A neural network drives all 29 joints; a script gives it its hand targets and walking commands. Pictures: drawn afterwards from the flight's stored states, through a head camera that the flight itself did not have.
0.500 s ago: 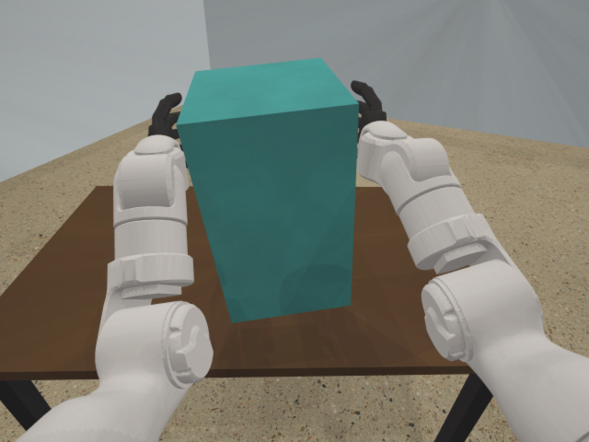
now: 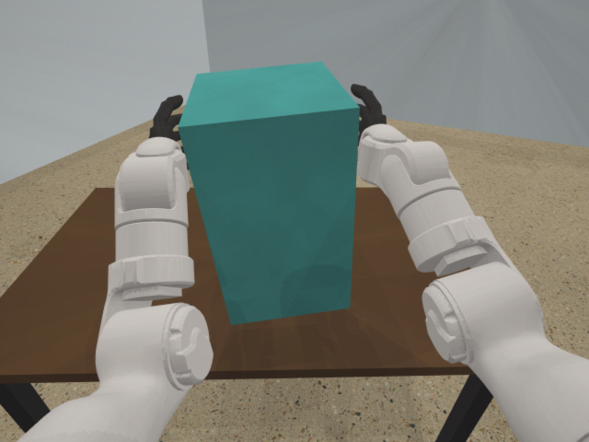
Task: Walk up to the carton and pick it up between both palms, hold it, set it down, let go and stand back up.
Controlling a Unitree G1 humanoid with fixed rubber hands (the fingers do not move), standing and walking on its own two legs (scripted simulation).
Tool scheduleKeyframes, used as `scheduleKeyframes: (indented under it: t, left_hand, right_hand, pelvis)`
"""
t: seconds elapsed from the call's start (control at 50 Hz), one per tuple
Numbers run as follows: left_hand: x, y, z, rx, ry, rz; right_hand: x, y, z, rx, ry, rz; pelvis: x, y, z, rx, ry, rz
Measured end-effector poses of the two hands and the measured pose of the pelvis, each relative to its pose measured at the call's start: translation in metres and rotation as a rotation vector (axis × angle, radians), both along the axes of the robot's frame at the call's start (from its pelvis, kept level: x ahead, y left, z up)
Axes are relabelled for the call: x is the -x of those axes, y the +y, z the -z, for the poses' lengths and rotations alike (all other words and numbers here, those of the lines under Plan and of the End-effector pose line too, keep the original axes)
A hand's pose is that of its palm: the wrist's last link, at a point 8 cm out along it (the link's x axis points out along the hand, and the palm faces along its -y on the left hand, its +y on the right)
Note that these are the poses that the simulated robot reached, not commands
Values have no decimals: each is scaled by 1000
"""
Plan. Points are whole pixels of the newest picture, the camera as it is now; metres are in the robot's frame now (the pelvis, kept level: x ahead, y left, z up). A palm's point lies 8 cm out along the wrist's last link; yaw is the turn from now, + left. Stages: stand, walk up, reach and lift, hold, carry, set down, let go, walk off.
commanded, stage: hold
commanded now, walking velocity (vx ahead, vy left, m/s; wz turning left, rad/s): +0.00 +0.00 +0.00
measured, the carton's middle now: (275, 194) +0.36 +0.00 +0.23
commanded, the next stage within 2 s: none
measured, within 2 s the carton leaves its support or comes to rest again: neither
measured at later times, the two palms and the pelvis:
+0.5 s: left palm (164, 156) +0.38 +0.13 +0.29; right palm (368, 141) +0.37 -0.13 +0.30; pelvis +0.00 +0.00 +0.00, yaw +0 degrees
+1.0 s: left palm (165, 152) +0.38 +0.13 +0.29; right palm (370, 139) +0.36 -0.13 +0.30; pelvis +0.00 +0.00 +0.00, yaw +0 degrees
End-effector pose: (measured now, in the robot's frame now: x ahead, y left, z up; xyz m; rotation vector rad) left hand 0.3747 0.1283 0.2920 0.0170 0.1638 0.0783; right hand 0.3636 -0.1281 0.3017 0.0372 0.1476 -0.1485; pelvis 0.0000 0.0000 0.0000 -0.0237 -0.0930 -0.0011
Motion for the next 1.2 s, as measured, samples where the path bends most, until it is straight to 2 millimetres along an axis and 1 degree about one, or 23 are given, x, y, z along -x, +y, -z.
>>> scheduleKeyframes:
  t: [0.32, 0.6, 0.86, 1.2]
  left_hand:
    - [-3, 4, 2, 8, 4, -6]
    - [0, 3, 3, 12, -4, -1]
    - [1, 2, -2, 3, -1, -4]
    - [0, 2, 1, 9, 4, -6]
  right_hand:
    - [-4, 4, 0, 6, 5, -6]
    - [-1, 3, 0, -2, -3, 0]
    - [0, 2, -3, -9, 0, -2]
    - [-1, 2, 0, 5, 6, -6]
  pelvis:
    - [-1, -1, 0, 0, 6, -3]
    - [-2, 1, 0, 1, -2, 0]
    - [1, 1, 0, 0, 1, -2]
    - [0, -2, 0, 0, 0, -4]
